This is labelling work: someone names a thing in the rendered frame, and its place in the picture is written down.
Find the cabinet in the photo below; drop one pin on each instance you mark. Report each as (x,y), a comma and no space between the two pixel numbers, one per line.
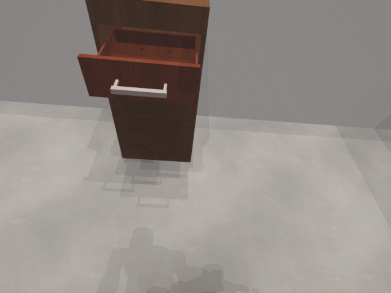
(153,130)

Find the handle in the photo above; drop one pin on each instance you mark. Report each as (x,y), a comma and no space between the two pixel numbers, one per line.
(134,91)

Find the drawer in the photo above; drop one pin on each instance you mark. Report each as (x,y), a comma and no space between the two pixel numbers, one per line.
(147,60)

